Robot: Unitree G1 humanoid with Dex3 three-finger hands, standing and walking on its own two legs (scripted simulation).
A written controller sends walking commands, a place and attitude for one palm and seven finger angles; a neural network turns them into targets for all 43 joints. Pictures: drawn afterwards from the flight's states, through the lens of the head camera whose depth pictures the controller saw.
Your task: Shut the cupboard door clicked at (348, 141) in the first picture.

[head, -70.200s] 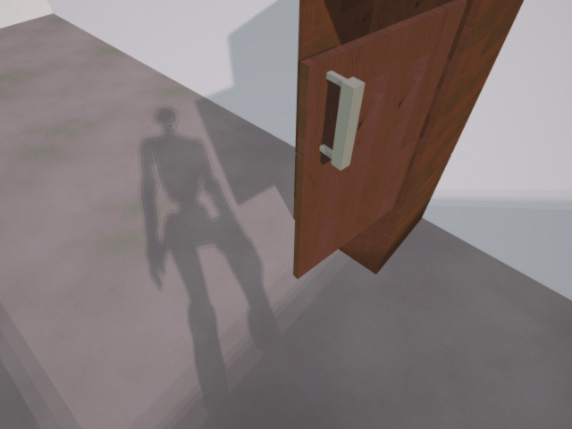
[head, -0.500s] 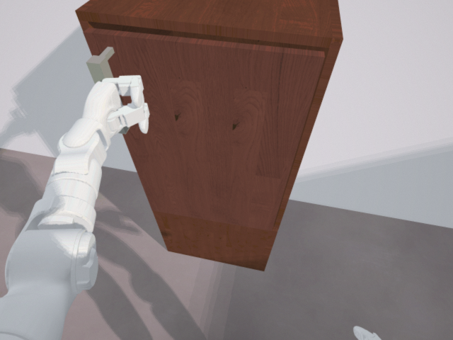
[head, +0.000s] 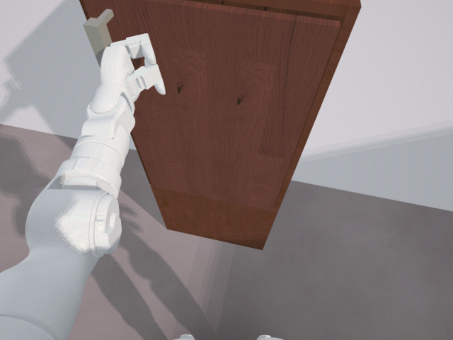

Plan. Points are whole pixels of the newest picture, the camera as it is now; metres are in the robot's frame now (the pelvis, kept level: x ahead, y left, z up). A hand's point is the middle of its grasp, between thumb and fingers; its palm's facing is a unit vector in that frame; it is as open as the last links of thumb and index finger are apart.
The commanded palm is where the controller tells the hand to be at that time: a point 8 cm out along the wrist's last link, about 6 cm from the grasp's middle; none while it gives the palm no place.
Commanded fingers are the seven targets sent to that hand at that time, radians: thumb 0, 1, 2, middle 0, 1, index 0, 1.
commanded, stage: pull the fist back off the door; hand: left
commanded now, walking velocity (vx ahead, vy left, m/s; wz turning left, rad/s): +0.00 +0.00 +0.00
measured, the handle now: (115, 60) +0.57 +0.19 +0.17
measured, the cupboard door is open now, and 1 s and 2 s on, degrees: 0 0 0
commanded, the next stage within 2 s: draw the hand back to the body in 0.76 s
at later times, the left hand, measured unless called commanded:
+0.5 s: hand (162, 93) +0.48 +0.09 +0.17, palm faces +0.11 -0.99 +0.00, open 3.1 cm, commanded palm +0.43 +0.13 +0.18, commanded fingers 0.00 0.90 0.90 -1.30 -1.50 -1.30 -1.50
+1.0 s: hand (158, 107) +0.43 +0.09 +0.18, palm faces +0.11 -0.99 +0.01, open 3.1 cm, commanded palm +0.39 +0.15 +0.18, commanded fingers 0.00 0.90 0.90 -1.30 -1.50 -1.30 -1.50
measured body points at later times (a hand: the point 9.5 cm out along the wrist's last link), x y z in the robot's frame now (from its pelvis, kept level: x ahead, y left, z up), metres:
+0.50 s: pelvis +0.03 -0.02 +0.01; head +0.04 -0.04 +0.46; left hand +0.46 +0.15 +0.17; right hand +0.09 -0.29 -0.11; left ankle +0.03 +0.09 -0.72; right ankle +0.01 -0.10 -0.72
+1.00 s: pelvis +0.03 -0.02 +0.02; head +0.02 -0.04 +0.47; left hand +0.42 +0.15 +0.18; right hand +0.20 -0.25 -0.07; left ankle +0.03 +0.09 -0.72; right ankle +0.01 -0.10 -0.72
